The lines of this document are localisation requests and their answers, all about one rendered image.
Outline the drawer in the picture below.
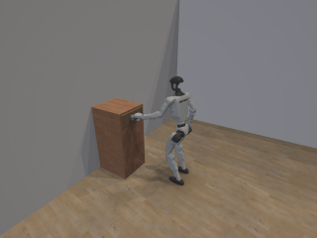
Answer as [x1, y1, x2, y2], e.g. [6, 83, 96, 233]
[121, 106, 143, 128]

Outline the robot right thigh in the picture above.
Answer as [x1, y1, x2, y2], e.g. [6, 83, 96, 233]
[174, 126, 192, 152]

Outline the robot right upper arm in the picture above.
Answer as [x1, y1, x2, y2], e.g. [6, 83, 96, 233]
[184, 92, 196, 114]

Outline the robot left forearm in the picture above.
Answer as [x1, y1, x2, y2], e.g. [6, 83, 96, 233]
[141, 111, 159, 120]

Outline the robot right foot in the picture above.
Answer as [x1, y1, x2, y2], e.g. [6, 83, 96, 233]
[178, 166, 189, 174]

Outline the cabinet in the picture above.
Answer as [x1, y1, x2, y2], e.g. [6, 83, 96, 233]
[91, 98, 145, 179]

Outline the robot right forearm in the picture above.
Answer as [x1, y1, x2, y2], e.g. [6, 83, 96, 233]
[187, 111, 196, 124]

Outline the robot left hand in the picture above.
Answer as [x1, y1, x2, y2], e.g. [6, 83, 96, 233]
[131, 112, 142, 121]

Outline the robot left upper arm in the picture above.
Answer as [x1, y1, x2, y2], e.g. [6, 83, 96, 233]
[158, 96, 175, 118]

